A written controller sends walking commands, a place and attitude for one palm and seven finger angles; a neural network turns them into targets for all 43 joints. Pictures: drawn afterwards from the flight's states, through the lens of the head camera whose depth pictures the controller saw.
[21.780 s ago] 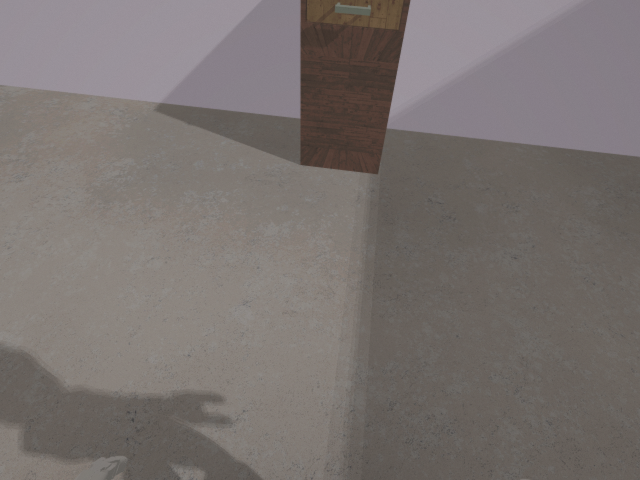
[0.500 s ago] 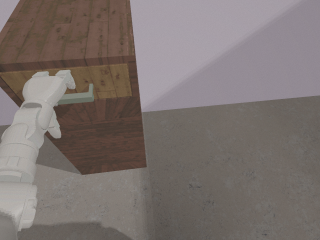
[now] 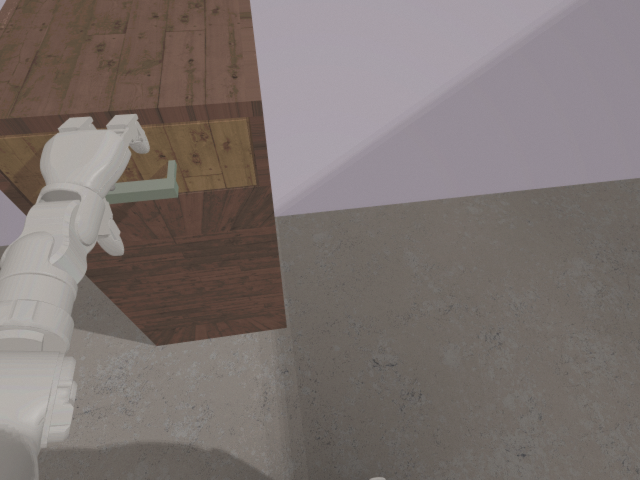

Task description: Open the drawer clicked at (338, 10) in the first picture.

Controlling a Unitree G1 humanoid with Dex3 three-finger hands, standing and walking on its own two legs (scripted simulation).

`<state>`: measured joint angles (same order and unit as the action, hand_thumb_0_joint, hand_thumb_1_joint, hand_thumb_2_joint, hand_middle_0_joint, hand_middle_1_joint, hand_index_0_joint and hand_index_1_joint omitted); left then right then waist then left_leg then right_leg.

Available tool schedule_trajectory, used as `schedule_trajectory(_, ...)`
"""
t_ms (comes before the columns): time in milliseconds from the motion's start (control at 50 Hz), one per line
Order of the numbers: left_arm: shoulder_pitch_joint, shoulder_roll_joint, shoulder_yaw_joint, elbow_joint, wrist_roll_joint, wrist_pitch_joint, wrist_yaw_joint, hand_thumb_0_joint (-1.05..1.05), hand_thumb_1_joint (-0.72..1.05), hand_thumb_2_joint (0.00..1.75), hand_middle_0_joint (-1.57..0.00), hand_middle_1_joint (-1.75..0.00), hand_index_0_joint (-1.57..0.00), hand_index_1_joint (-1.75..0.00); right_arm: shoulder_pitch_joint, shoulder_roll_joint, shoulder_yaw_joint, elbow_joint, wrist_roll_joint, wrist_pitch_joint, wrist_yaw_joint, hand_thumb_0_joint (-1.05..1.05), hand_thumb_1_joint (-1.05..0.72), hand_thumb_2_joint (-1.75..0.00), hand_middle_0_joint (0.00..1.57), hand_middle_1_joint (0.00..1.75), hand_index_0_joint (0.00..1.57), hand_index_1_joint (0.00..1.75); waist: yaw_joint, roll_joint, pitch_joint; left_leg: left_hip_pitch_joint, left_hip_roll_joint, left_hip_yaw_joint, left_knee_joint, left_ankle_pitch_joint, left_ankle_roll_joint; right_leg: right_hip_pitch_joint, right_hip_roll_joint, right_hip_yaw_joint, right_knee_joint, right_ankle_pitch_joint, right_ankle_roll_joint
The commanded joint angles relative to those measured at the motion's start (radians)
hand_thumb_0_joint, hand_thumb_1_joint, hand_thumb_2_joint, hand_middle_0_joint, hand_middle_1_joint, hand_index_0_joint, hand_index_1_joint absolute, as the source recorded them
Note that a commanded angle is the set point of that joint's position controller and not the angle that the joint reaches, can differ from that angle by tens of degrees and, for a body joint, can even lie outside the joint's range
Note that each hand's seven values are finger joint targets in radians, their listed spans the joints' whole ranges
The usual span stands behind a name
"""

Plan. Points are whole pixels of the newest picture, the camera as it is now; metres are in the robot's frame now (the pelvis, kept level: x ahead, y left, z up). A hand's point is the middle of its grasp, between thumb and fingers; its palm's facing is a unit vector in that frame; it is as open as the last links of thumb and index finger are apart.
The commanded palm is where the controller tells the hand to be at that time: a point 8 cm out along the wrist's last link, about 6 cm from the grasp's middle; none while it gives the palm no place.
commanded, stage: re-aim the fingers above the handle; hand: left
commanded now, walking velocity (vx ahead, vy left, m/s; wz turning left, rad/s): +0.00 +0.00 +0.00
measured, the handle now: (131, 181) +0.52 +0.28 +0.02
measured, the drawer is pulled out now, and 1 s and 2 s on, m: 0.00 0.00 0.00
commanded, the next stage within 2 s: lower the fingers behind the handle in 1.08 s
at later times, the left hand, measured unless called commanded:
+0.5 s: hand (97, 182) +0.46 +0.29 +0.09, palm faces +0.06 +0.01 -1.00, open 13.8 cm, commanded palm +0.43 +0.30 +0.13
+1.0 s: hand (64, 189) +0.45 +0.32 +0.08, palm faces +0.01 +0.04 -1.00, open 13.8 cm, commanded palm +0.42 +0.30 +0.13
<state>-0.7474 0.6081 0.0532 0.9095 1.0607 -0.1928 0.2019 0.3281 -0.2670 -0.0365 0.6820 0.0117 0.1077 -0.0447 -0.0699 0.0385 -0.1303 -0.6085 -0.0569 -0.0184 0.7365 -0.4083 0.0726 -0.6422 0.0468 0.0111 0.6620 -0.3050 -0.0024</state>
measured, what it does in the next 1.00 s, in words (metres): stands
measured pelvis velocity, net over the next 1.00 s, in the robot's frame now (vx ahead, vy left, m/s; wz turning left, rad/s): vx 0.00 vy -0.01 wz -0.02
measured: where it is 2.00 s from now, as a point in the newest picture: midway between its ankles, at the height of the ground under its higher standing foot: outside the picture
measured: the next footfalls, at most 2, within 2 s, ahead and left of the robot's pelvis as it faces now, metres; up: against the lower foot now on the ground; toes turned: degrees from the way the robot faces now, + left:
none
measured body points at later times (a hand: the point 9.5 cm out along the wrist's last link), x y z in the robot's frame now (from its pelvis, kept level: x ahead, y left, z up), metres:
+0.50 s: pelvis +0.00 -0.01 +0.00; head +0.08 +0.00 +0.44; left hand +0.45 +0.28 +0.14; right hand +0.08 -0.28 -0.12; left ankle -0.04 +0.07 -0.71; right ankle +0.00 -0.13 -0.71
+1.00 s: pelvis +0.00 -0.01 +0.00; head +0.09 -0.02 +0.44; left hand +0.45 +0.32 +0.14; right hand +0.06 -0.28 -0.13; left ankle -0.04 +0.07 -0.71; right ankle +0.00 -0.13 -0.71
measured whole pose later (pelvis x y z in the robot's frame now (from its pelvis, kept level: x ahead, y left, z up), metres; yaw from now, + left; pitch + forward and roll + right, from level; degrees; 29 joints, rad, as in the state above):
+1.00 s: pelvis +0.00 -0.01 +0.00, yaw -1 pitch +17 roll -2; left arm -0.72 0.67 0.11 0.97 1.05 -0.06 0.24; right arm 0.30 -0.28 -0.04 0.68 0.02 0.13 -0.03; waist -0.04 0.07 -0.13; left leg -0.61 -0.04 0.00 0.71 -0.40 0.07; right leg -0.65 0.06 0.03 0.65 -0.30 -0.01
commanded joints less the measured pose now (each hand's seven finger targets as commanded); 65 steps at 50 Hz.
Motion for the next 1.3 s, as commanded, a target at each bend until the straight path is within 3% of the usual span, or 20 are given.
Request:
schedule_trajectory(0,-0.325,0.444,0.206,-0.133,-0.002,0.104,0.089,0.0,-0.5,0.3,-0.3,-1.2,-0.3,-1.2,0.06,-0.153,-0.04,-0.074,-0.016,-0.001,0.009,0.0,-0.9,-0.9,0.2,0.3,0.2,0.3,0.094,0.099,-0.436,0.198,0.045,-0.026,-0.066,0.732,-0.086,0.279,0.013,-0.033,0.01,0.37,-0.05)
schedule_trajectory(140,-0.297,0.233,0.001,-0.154,-0.032,0.141,-0.034,0.0,-0.5,0.3,-0.3,-1.2,-0.3,-1.2,0.078,-0.174,-0.065,-0.1,0.02,-0.005,-0.007,0.0,-0.9,-0.9,0.2,0.3,0.2,0.3,0.0,-0.055,-0.374,0.252,0.062,-0.022,-0.094,0.611,-0.04,0.264,0.008,-0.023,-0.067,0.34,-0.024)
schedule_trajectory(200,-0.425,0.156,-0.074,-0.329,-0.057,0.058,-0.071,0.0,-0.5,0.3,-0.3,-1.2,-0.3,-1.2,0.078,-0.161,-0.073,-0.1,0.013,-0.018,-0.024,0.0,-0.9,-0.9,0.2,0.3,0.2,0.3,-0.039,0.01,-0.369,0.367,0.062,-0.049,-0.084,0.643,-0.041,0.184,0.008,-0.023,-0.085,0.292,-0.025)
schedule_trajectory(300,-0.532,0.263,0.02,-0.325,-0.034,-0.015,-0.012,0.0,-0.5,0.3,-0.3,-1.2,-0.3,-1.2,0.089,-0.151,-0.064,-0.057,0.001,-0.023,-0.029,0.0,-0.9,-0.9,0.2,0.3,0.2,0.3,-0.021,0.156,-0.304,0.38,0.057,-0.082,-0.073,0.63,-0.088,0.051,0.015,-0.045,-0.05,0.184,-0.047)
schedule_trajectory(400,-0.486,0.402,0.148,-0.164,0.005,0.079,0.101,0.0,-0.5,0.3,-0.3,-1.2,-0.3,-1.2,0.061,-0.149,-0.037,-0.063,-0.011,-0.021,-0.009,0.0,-0.9,-0.9,0.2,0.3,0.2,0.3,0.044,0.11,-0.358,0.204,0.026,-0.043,-0.079,0.529,-0.079,0.183,0.015,-0.042,-0.009,0.236,-0.059)
schedule_trajectory(500,-0.398,0.37,0.081,0.037,0.007,0.201,0.048,0.0,-0.5,0.3,-0.3,-1.2,-0.3,-1.2,0.057,-0.159,-0.028,-0.08,0.003,-0.005,-0.008,0.0,-0.9,-0.9,0.2,0.3,0.2,0.3,0.037,-0.022,-0.377,0.103,0.028,0.004,-0.099,0.45,-0.045,0.319,0.003,-0.016,-0.034,0.316,-0.04)
schedule_trajectory(560,-0.389,0.303,0.011,-0.036,-0.003,0.166,-0.037,0.0,-0.5,0.3,-0.3,-1.2,-0.3,-1.2,0.082,-0.168,-0.042,-0.102,0.014,-0.009,-0.022,0.0,-0.9,-0.9,0.2,0.3,0.2,0.3,0.012,-0.021,-0.437,0.174,0.039,0.005,-0.091,0.528,-0.029,0.34,-0.002,-0.006,-0.046,0.388,-0.03)
schedule_trajectory(600,-0.427,0.192,-0.079,-0.14,-0.024,0.104,-0.09,0.0,-0.5,0.3,-0.3,-1.2,-0.3,-1.2,0.094,-0.163,-0.055,-0.102,0.014,-0.013,-0.031,0.0,-0.9,-0.9,0.2,0.3,0.2,0.3,-0.03,0.005,-0.429,0.265,0.05,-0.011,-0.073,0.606,-0.028,0.271,0.002,-0.007,-0.062,0.38,-0.025)
schedule_trajectory(640,-0.394,0.256,-0.006,-0.214,-0.042,0.035,-0.109,0.0,-0.5,0.3,-0.3,-1.2,-0.3,-1.2,0.106,-0.165,-0.066,-0.09,0.007,-0.013,-0.04,0.0,-0.9,-0.9,0.2,0.3,0.2,0.3,-0.016,0.024,-0.422,0.31,0.05,-0.022,-0.059,0.642,-0.029,0.238,0.01,-0.003,-0.063,0.366,-0.026)
schedule_trajectory(660,-0.431,0.229,-0.026,-0.263,-0.054,0.005,-0.111,0.0,-0.5,0.3,-0.3,-1.2,-0.3,-1.2,0.101,-0.158,-0.063,-0.093,0.006,-0.013,-0.044,0.0,-0.9,-0.9,0.2,0.3,0.2,0.3,-0.028,0.035,-0.402,0.314,0.046,-0.022,-0.058,0.639,-0.028,0.217,0.01,-0.004,-0.063,0.36,-0.025)
schedule_trajectory(720,-0.465,0.354,0.109,-0.304,-0.051,-0.059,-0.053,0.0,-0.5,0.3,-0.3,-1.2,-0.3,-1.2,0.109,-0.152,-0.066,-0.069,0.001,-0.012,-0.044,0.0,-0.9,-0.9,0.2,0.3,0.2,0.3,0.0,0.093,-0.392,0.297,0.045,-0.039,-0.048,0.685,-0.051,0.186,0.014,-0.015,-0.032,0.348,-0.038)
schedule_trajectory(800,-0.404,0.5,0.26,-0.268,-0.019,-0.015,0.076,0.0,-0.5,0.3,-0.3,-1.2,-0.3,-1.2,0.077,-0.155,-0.053,-0.053,-0.02,-0.005,-0.015,0.0,-0.9,-0.9,0.2,0.3,0.2,0.3,0.071,0.162,-0.43,0.223,0.037,-0.03,-0.039,0.732,-0.076,0.23,0.015,-0.021,0.019,0.381,-0.051)
schedule_trajectory(880,-0.271,0.434,0.202,-0.115,-0.009,0.121,0.118,0.0,-0.5,0.3,-0.3,-1.2,-0.3,-1.2,0.046,-0.15,-0.044,-0.069,-0.012,0.001,0.009,0.0,-0.9,-0.9,0.2,0.3,0.2,0.3,0.086,0.076,-0.408,0.119,0.031,0.01,-0.07,0.619,-0.061,0.322,0.008,-0.02,0.009,0.412,-0.042)
schedule_trajectory(960,-0.262,0.313,0.053,-0.077,-0.018,0.183,0.017,0.0,-0.5,0.3,-0.3,-1.2,-0.3,-1.2,0.057,-0.17,-0.056,-0.09,0.019,0.004,-0.001,0.0,-0.9,-0.9,0.2,0.3,0.2,0.3,0.03,-0.021,-0.416,0.156,0.043,0.018,-0.099,0.558,-0.037,0.355,0.003,-0.011,-0.043,0.416,-0.027)
schedule_trajectory(1020,-0.343,0.202,-0.061,-0.155,-0.051,0.133,-0.08,0.0,-0.5,0.3,-0.3,-1.2,-0.3,-1.2,0.075,-0.178,-0.065,-0.089,0.027,-0.006,-0.026,0.0,-0.9,-0.9,0.2,0.3,0.2,0.3,-0.038,-0.079,-0.352,0.236,0.048,-0.002,-0.097,0.521,-0.018,0.287,0.002,-0.01,-0.09,0.368,-0.016)
schedule_trajectory(1080,-0.473,0.207,-0.065,-0.271,-0.065,0.028,-0.118,0.0,-0.5,0.3,-0.3,-1.2,-0.3,-1.2,0.076,-0.164,-0.062,-0.081,0.016,-0.019,-0.053,0.0,-0.9,-0.9,0.2,0.3,0.2,0.3,-0.061,-0.025,-0.302,0.291,0.039,-0.028,-0.094,0.465,-0.015,0.195,0.002,-0.012,-0.097,0.274,-0.024)
schedule_trajectory(1100,-0.531,0.211,-0.063,-0.337,-0.07,-0.013,-0.114,0.0,-0.5,0.3,-0.3,-1.2,-0.3,-1.2,0.078,-0.161,-0.065,-0.077,0.009,-0.025,-0.058,0.0,-0.9,-0.9,0.2,0.3,0.2,0.3,-0.062,0.049,-0.303,0.323,0.039,-0.03,-0.089,0.497,-0.023,0.162,0.0,-0.011,-0.095,0.265,-0.03)
schedule_trajectory(1180,-0.506,0.341,0.097,-0.324,-0.029,-0.076,-0.01,0.0,-0.5,0.3,-0.3,-1.2,-0.3,-1.2,0.09,-0.144,-0.062,-0.059,-0.003,-0.033,-0.043,0.0,-0.9,-0.9,0.2,0.3,0.2,0.3,0.001,0.209,-0.365,0.378,0.044,-0.067,-0.041,0.67,-0.087,0.057,0.017,-0.039,-0.022,0.224,-0.053)
schedule_trajectory(1200,-0.472,0.404,0.163,-0.294,-0.02,-0.064,0.025,0.0,-0.5,0.3,-0.3,-1.2,-0.3,-1.2,0.09,-0.15,-0.061,-0.053,-0.012,-0.029,-0.035,0.0,-0.9,-0.9,0.2,0.3,0.2,0.3,0.028,0.195,-0.387,0.346,0.045,-0.068,-0.032,0.715,-0.095,0.077,0.02,-0.042,-0.003,0.242,-0.056)
schedule_trajectory(1280,-0.339,0.338,0.138,-0.096,-0.012,0.078,0.121,0.0,-0.5,0.3,-0.3,-1.2,-0.3,-1.2,0.062,-0.147,-0.045,-0.067,-0.018,-0.018,0.008,0.0,-0.9,-0.9,0.2,0.3,0.2,0.3,0.058,0.09,-0.335,0.165,0.036,-0.031,-0.045,0.598,-0.087,0.139,0.018,-0.054,0.023,0.265,-0.052)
